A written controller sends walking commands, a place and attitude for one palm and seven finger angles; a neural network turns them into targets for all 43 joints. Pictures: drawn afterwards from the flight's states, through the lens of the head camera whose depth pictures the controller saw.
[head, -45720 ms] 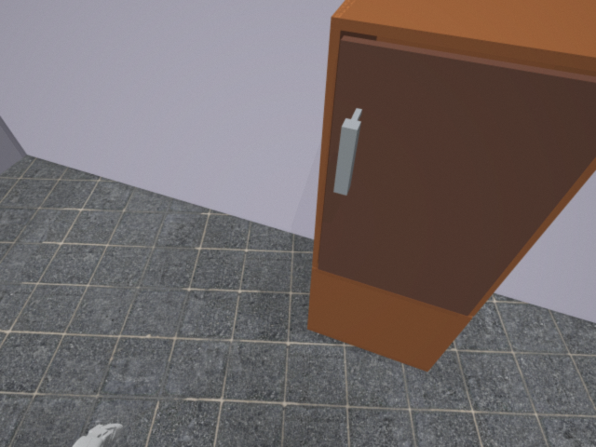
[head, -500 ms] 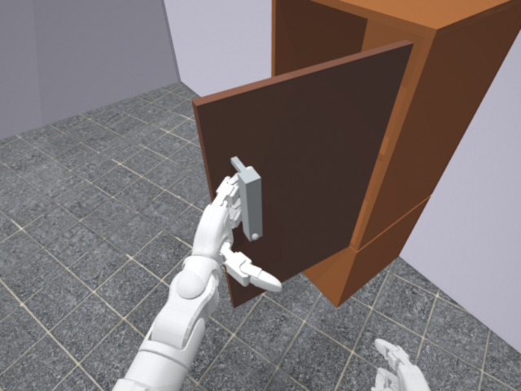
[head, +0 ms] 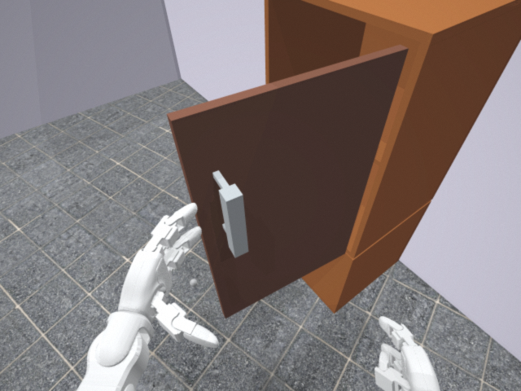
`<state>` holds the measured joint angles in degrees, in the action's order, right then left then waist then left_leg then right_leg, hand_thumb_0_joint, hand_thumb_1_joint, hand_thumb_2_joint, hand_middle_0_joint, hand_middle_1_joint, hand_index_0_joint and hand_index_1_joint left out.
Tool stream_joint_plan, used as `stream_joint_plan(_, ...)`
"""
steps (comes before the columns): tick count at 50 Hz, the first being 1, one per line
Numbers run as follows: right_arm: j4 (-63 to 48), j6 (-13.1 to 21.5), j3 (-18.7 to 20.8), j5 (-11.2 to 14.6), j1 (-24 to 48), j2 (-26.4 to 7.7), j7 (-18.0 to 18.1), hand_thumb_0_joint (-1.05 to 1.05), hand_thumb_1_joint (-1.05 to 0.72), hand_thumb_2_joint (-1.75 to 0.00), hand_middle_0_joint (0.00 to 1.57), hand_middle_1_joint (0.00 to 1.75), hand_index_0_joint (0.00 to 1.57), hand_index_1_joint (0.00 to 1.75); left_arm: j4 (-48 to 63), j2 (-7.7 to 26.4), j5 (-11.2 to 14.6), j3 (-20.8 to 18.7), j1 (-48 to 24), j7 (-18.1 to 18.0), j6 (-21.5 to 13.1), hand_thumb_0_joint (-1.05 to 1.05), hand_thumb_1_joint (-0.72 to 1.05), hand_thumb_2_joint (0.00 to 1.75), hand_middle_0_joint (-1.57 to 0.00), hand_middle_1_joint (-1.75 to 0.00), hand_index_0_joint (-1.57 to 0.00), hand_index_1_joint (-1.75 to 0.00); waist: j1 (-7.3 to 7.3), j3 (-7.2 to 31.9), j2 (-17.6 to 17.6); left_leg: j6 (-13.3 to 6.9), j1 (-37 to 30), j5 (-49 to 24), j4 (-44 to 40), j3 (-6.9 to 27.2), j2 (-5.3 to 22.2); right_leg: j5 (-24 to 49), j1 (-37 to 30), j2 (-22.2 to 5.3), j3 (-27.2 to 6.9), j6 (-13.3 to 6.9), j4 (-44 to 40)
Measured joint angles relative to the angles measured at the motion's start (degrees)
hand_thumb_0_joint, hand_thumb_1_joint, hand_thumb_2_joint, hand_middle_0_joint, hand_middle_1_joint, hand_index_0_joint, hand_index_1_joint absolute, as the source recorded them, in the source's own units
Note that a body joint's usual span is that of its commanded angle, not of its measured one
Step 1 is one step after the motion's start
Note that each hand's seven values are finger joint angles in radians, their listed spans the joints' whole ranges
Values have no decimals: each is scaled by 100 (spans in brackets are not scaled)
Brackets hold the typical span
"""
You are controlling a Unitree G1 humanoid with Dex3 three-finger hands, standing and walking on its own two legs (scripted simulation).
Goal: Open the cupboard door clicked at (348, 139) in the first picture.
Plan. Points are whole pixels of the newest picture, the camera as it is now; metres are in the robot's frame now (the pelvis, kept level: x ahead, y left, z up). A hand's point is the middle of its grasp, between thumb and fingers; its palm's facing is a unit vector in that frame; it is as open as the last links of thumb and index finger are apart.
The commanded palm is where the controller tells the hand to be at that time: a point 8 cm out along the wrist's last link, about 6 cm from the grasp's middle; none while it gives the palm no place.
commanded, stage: slide the hand sideways off the handle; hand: left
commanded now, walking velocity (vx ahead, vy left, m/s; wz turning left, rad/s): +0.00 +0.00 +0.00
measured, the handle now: (229, 214) +0.35 +0.08 +0.10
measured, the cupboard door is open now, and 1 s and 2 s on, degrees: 83 83 83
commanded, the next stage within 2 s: draw the hand back to the body in 0.30 s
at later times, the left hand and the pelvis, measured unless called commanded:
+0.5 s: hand (161, 299) +0.21 +0.15 +0.09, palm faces -0.13 -0.99 -0.05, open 16.3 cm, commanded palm +0.19 +0.21 +0.11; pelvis -0.01 +0.02 -0.01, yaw +1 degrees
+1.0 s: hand (96, 297) +0.20 +0.21 +0.13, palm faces +0.09 -0.97 -0.22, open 15.7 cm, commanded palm +0.16 +0.26 +0.14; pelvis -0.01 +0.03 +0.00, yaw +0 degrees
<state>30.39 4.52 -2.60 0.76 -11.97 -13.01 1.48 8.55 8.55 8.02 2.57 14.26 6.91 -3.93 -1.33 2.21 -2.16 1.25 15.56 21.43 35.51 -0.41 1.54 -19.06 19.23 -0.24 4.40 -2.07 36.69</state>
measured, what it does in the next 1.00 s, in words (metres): stands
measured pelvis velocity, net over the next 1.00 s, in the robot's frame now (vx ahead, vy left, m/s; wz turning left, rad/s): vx -0.01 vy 0.03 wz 0.01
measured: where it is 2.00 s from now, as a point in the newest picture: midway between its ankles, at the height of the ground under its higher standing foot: outside the picture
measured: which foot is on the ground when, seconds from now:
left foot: down 0.00-1.00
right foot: down 0.00-1.00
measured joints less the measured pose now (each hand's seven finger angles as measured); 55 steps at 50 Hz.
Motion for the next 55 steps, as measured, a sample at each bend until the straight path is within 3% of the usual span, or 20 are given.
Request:
stream_joint_plan(14, 75, 484, -11, 34, -153, -89, 125, 2, -90, -90, 20, 30, 20, 30, 224, 244, 413, -461, 472, 666, -259, -1, -50, 30, -15, -31, -16, -31, 7, 54, -65, -46, 217, 119, 275, 48, -39, -79, 151, -48, 39, 51, 176)
stream_joint_plan(25, 121, 748, -54, 53, -168, -73, 164, 2, -90, -90, 20, 30, 20, 30, 340, 262, 316, -302, 308, 545, -214, -1, -50, 30, -15, -30, -15, -30, 17, -33, -24, -140, 371, 140, 485, 40, -116, -47, 254, -128, 24, 133, 290)
stream_joint_plan(32, 129, 744, -130, 88, -224, 2, 149, 2, -90, -90, 20, 30, 20, 30, 591, 430, 421, -628, 439, 548, 43, -1, -50, 30, -15, -31, -16, -30, 23, 65, -33, -181, 183, 100, 341, -34, -128, 25, 89, -130, -50, 176, 142)
stream_joint_plan(46, 188, 898, -171, 135, -102, -90, 239, 2, -90, -90, 20, 30, 20, 30, 1067, 647, 579, -987, 633, 798, 507, -1, -47, 31, -15, -30, -16, -30, -127, -18, -48, -232, -83, 12, 185, 31, -167, 150, -266, -160, 15, 229, -133)
stream_joint_plan(50, 236, 850, -150, -15, -51, -2, 277, 2, -90, -90, 20, 30, 20, 30, 1412, 754, -66, -937, 857, -202, 330, -1, -39, 35, -16, -31, -16, -30, -135, -80, 1, -223, -318, -78, -67, -10, -151, 245, -474, -133, -24, 229, -366)
stream_joint_plan(55, 319, 689, -108, -91, -27, 49, 268, 2, -90, -90, 20, 30, 20, 30, 1506, 677, -452, -970, 1112, -937, 169, -1, -25, 41, -16, -31, -17, -30, -166, -258, 13, -218, -583, -221, -399, -41, -139, 395, -727, -106, -50, 221, -695)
